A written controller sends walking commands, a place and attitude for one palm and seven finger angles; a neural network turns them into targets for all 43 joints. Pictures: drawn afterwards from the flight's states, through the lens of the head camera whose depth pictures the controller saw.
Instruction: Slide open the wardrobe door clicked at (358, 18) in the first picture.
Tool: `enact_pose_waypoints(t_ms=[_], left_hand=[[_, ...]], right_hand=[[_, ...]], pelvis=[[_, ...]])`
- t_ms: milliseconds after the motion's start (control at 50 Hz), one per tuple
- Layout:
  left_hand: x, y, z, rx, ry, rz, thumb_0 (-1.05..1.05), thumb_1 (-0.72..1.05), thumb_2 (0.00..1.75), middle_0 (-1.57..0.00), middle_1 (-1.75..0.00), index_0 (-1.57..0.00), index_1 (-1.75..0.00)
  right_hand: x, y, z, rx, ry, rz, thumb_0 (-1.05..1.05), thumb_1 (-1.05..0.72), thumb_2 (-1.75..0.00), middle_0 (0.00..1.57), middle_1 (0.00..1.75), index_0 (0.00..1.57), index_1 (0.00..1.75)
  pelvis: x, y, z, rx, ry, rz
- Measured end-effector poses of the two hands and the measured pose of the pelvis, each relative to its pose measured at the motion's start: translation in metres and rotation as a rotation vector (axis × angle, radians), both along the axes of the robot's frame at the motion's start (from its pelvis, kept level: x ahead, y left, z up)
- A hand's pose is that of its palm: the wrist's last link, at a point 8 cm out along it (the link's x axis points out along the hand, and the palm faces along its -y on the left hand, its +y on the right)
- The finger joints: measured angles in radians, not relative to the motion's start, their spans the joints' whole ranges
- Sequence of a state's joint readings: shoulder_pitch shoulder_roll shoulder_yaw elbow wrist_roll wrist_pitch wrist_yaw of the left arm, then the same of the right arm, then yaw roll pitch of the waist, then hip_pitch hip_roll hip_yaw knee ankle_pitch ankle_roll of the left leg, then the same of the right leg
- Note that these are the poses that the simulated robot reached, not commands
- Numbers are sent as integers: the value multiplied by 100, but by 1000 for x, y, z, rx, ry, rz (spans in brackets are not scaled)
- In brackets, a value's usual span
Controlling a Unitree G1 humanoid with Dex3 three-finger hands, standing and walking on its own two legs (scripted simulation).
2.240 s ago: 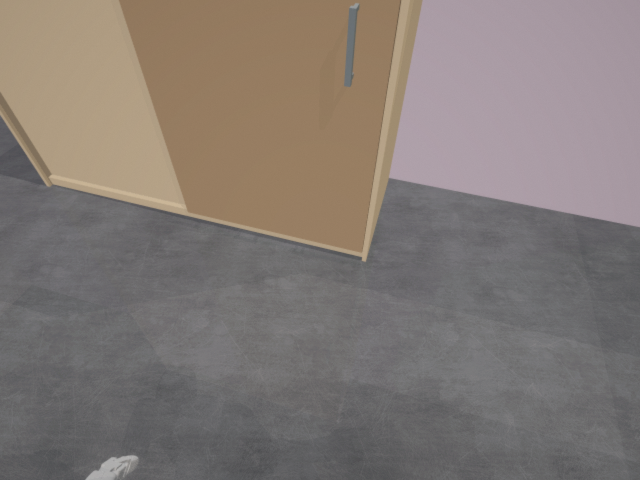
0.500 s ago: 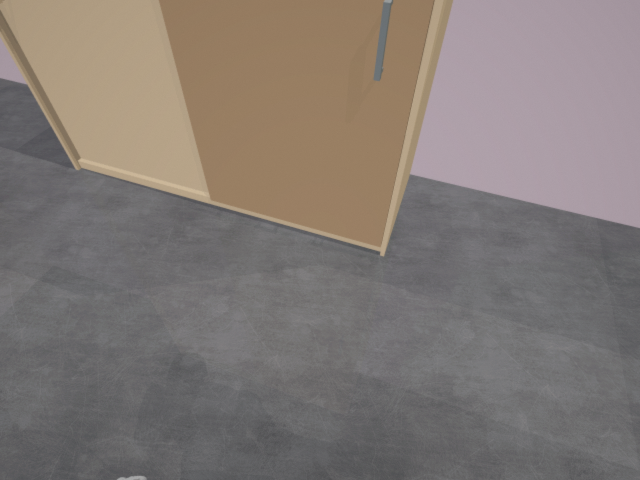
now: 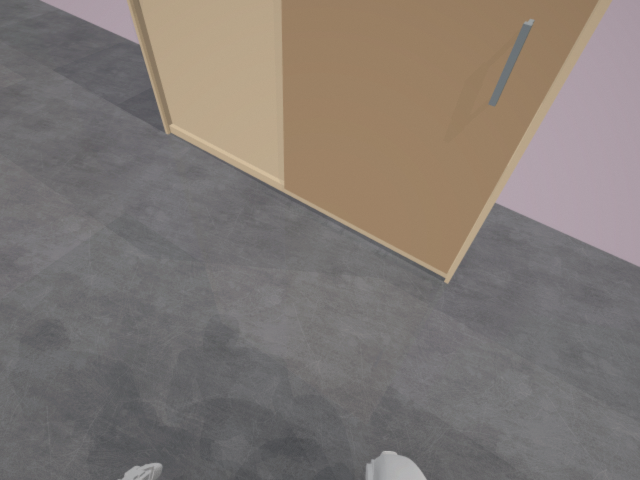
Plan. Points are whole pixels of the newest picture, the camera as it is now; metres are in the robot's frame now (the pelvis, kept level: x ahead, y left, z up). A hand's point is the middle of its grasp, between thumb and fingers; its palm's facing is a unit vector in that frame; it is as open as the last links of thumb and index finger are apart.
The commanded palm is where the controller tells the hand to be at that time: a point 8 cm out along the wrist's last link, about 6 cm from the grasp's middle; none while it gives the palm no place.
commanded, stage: walk to a spot facing it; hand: right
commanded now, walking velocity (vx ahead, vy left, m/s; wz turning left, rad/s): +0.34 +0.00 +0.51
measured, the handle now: (511, 64) +0.95 -0.43 +0.07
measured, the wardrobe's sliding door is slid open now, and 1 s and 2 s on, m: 0.00 0.00 0.00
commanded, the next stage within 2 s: none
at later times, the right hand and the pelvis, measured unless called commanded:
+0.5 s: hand (480, 377) +0.31 -0.28 -0.17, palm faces -0.21 +0.96 -0.20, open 7.3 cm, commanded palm none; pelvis +0.19 -0.09 +0.00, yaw +19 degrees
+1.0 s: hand (372, 277) +0.52 -0.11 -0.19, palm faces -0.56 +0.80 -0.21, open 7.3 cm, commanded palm none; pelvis +0.33 -0.02 -0.02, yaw +36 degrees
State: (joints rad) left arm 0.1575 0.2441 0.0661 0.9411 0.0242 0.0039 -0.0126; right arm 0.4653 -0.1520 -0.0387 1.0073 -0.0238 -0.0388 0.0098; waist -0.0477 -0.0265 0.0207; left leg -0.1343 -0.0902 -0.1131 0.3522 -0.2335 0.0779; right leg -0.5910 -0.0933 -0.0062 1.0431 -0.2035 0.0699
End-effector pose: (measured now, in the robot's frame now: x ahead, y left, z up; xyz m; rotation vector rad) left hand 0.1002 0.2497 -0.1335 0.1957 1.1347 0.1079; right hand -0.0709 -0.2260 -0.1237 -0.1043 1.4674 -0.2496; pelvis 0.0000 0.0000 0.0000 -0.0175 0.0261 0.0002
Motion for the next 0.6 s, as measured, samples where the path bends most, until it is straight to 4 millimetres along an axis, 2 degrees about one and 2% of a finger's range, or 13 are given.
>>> enact_pose_waypoints(t_ms=[80, 160, 240, 280, 340, 440, 520, 600], left_hand=[[30, -13, 3, 6, -19, 16, 1, 91, 90, -19, -30, -20, -30], [73, -37, 6, 2, -68, 24, 1, 91, 90, -19, -30, -20, -30], [120, -66, 8, 12, -163, 45, 1, 90, 90, -19, -30, -20, -30], [130, -75, 10, 24, -205, 76, 1, 90, 90, -20, -30, -20, -30], [118, -85, 17, 34, -194, 154, 1, 90, 90, -20, -30, -21, -30], [71, -94, 16, 59, -45, 319, 0, 92, 90, -20, -30, -21, -30], [30, -103, 11, 66, 97, 431, 0, 93, 90, -20, -30, -20, -30], [-1, -123, 5, 33, 233, 528, 0, 92, 90, -19, -30, -20, -30]], right_hand=[[27, -14, -4, 0, -2, 14, 0, -91, -90, 20, 30, 21, 30], [63, -36, -13, 5, -3, 36, 0, -91, -90, 20, 30, 21, 30], [111, -66, -34, 20, 2, 79, 0, -91, -90, 20, 30, 21, 30], [143, -82, -45, 29, 1, 117, 0, -91, -90, 20, 30, 20, 30], [207, -100, -45, 30, -50, 204, 1, -91, -90, 20, 30, 20, 30], [327, -109, -27, 31, -212, 319, 1, -91, -90, 20, 30, 20, 30], [403, -98, -17, 36, -286, 402, 0, -92, -90, 19, 30, 20, 30], [461, -73, -16, 57, -296, 484, 0, -92, -90, 19, 30, 20, 30]], pelvis=[[27, -13, -2, 16, 4, 30], [59, -32, -6, 28, 4, 70], [97, -56, -20, 41, -2, 126], [111, -65, -25, 36, -18, 165], [132, -75, -19, 44, -42, 222], [168, -86, -6, 54, -46, 283], [197, -90, -4, 47, -38, 336], [225, -86, -6, 43, -31, 385]])
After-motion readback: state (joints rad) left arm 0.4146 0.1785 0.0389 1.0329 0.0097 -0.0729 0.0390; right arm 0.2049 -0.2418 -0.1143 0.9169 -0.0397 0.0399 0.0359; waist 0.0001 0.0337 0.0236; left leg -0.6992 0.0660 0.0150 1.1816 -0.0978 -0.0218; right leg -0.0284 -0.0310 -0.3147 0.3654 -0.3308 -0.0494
